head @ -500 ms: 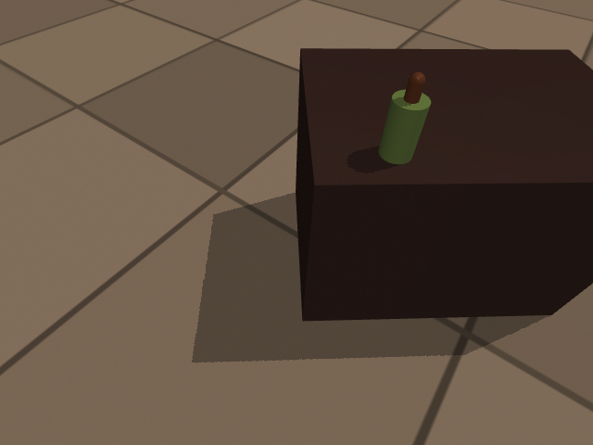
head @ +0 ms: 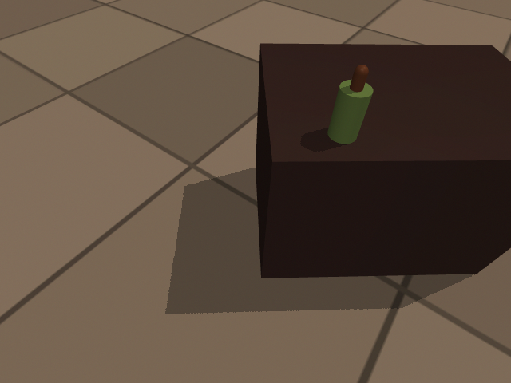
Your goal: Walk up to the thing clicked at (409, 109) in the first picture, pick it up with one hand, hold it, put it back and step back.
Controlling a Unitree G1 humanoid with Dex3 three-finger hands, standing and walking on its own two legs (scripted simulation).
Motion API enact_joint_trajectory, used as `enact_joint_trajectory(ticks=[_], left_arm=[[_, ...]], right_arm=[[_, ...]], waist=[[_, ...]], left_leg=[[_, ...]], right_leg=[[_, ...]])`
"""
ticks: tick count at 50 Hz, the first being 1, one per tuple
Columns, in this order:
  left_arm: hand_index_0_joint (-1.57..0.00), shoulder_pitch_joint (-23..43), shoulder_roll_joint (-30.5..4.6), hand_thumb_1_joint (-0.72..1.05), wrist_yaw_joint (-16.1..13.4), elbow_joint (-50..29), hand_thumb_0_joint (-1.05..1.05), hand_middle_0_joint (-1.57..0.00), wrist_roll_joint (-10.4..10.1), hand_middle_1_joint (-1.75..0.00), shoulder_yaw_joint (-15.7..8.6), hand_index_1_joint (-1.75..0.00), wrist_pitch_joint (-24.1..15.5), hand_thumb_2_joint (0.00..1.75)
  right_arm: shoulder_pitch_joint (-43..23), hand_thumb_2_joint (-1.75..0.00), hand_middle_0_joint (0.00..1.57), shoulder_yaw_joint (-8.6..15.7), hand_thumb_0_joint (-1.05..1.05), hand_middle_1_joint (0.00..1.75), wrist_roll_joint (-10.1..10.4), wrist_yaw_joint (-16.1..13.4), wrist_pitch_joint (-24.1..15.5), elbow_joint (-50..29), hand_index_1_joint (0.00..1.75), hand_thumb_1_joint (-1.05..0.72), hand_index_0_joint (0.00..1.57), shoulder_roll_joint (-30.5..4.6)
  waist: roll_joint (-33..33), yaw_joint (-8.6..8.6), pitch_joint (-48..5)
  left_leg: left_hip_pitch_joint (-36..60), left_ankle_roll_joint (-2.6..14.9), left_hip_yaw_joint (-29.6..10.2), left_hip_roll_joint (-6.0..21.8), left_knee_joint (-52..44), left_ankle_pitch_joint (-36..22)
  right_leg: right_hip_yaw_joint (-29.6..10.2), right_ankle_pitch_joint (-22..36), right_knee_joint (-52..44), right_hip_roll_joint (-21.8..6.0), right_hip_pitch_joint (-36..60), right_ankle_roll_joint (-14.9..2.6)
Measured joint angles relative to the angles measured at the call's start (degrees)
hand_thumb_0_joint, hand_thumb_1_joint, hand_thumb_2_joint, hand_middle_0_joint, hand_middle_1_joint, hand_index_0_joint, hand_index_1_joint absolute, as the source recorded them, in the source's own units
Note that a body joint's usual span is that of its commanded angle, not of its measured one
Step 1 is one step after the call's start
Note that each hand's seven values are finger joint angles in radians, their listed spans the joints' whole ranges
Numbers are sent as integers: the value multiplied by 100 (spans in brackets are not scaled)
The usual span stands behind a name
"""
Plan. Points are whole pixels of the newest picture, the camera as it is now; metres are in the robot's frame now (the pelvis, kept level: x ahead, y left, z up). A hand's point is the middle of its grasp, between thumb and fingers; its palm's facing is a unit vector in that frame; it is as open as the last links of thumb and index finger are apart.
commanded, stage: stand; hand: right
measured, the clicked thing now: (351, 103) +0.74 -0.25 +0.02
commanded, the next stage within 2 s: walk up in 0.62 s
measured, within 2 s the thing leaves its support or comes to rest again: neither
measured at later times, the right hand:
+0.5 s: hand out of the picture +0.08 -0.25 -0.16, palm faces -0.04 +0.94 -0.34, open 7.3 cm
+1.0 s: hand out of the picture +0.10 -0.34 -0.17, palm faces -0.03 +0.93 -0.37, open 7.4 cm
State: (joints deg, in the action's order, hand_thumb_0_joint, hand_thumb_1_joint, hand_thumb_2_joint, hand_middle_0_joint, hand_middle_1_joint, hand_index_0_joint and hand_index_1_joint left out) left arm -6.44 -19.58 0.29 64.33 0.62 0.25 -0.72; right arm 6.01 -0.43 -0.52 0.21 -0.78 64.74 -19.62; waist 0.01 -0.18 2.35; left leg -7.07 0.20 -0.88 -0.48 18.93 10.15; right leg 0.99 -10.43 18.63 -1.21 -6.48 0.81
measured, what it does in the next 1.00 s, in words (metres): steps on the spot: right foot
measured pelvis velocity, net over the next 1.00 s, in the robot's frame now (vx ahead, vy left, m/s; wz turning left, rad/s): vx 0.07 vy -0.05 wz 0.00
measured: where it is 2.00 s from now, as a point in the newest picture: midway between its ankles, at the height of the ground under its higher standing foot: (263, 365)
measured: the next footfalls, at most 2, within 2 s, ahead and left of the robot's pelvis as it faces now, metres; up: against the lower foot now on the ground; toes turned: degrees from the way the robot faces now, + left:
right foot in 0.88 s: +0.14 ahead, -0.17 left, +0.00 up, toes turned -3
left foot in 1.28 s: +0.31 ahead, +0.08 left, +0.00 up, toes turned +0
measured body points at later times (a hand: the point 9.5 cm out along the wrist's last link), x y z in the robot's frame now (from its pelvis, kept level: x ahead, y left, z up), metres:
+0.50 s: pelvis +0.00 +0.00 +0.00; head +0.02 +0.00 +0.45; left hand +0.08 +0.30 -0.13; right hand +0.08 -0.29 -0.13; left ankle +0.00 +0.12 -0.75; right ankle +0.00 -0.13 -0.75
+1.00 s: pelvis +0.07 -0.05 -0.02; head +0.08 -0.07 +0.43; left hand +0.12 +0.28 -0.12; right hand +0.10 -0.39 -0.15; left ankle +0.03 +0.09 -0.70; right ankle +0.10 -0.17 -0.75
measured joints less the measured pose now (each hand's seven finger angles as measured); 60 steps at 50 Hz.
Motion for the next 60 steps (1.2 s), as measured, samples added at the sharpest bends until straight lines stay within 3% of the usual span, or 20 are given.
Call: enact_joint_trajectory(ticks=[31, 36, 39, 42, 44, 45, 46, 48, 50, 52, 60], left_arm=[[-20, -23, -15, 91, 2, -1, 0, -21, -1, -30, -18, -30, 11, 90], [-20, -320, -153, 91, 208, -312, 1, -21, 139, -30, -277, -30, 54, 90], [-20, -426, -322, 91, 277, -471, 1, -21, 140, -30, -387, -30, 73, 90], [-20, -512, -418, 91, 367, -639, 1, -20, 139, -30, -453, -30, 18, 90], [-20, -589, -442, 91, 400, -748, 1, -20, 147, -30, -493, -30, -45, 90], [-20, -635, -446, 91, 393, -801, 1, -20, 150, -30, -520, -30, -101, 90], [-20, -675, -430, 91, 365, -859, 1, -20, 166, -30, -552, -30, -162, 90], [-20, -798, -385, 91, 306, -980, 0, -20, 187, -30, -571, -30, -236, 90], [-20, -933, -305, 91, 285, -1053, 0, -20, 132, -30, -529, -30, -233, 90], [-20, -1062, -226, 91, 262, -1100, 0, -20, 92, -30, -481, -30, -226, 90], [-20, -1431, -238, 91, 271, -1393, 1, -21, 59, -30, -403, -30, -266, 90]], right_arm=[[33, -90, 20, -21, 0, 30, 8, -15, -6, -31, 30, -91, 21, -9], [394, -90, 20, 232, 0, 30, -114, 143, -134, -399, 30, -90, 21, -19], [652, -90, 20, 327, 0, 30, -156, 151, -226, -586, 30, -90, 21, -49], [885, -90, 20, 401, 0, 30, -194, 181, -197, -708, 30, -90, 21, -181], [1000, -90, 20, 446, 0, 30, -199, 202, -131, -770, 30, -90, 21, -305], [1050, -90, 20, 463, 0, 30, -197, 203, -87, -799, 30, -90, 21, -371], [1095, -90, 20, 475, 0, 30, -186, 189, -37, -819, 30, -90, 21, -433], [1125, -90, 20, 477, 0, 30, -150, 146, 73, -798, 30, -90, 21, -472], [1112, -90, 20, 461, 0, 30, -93, 157, 75, -811, 30, -91, 21, -513], [1111, -90, 20, 447, 0, 30, -46, 188, 16, -884, 30, -91, 20, -542], [1007, -90, 20, 420, 0, 30, -114, 377, -35, -1264, 30, -91, 20, -391]], waist=[[-18, -3, 34], [-98, -3, -76], [-210, 48, -8], [-182, 84, 113], [-91, 86, 185], [-3, 84, 223], [135, 98, 264], [240, 33, 253], [300, -42, 254], [358, -85, 239], [201, -218, 283]], left_leg=[[61, 31, -6, -40, -37, 24], [-28, 222, 40, -60, 370, 380], [77, 207, 68, -72, 328, 441], [218, 91, 63, 3, 345, 556], [235, -14, 57, 101, 616, 786], [172, -17, 22, 189, 946, 1013], [4, 92, -76, 299, 1507, 1272], [-526, 161, -352, 142, 2874, 1708], [-995, 168, -379, -7, 3748, 1575], [-1377, 144, -330, -14, 3968, 1309], [-1865, -16, -62, 338, 2278, 534]], right_leg=[[7, -31, -38, -41, 69, 34], [-28, -1292, 1450, -34, -495, -200], [-144, -1477, 2344, -106, -1030, -240], [-176, -1398, 2119, -232, -1239, -228], [-121, -976, 1582, -269, -1150, -221], [-50, -493, 1399, -220, -1052, -151], [70, -200, 1414, -120, -978, -106], [174, -418, 1578, -29, -906, -118], [205, -505, 1399, 13, -669, -189], [249, -454, 1073, 54, -395, -215], [374, -675, 607, 99, 270, -183]])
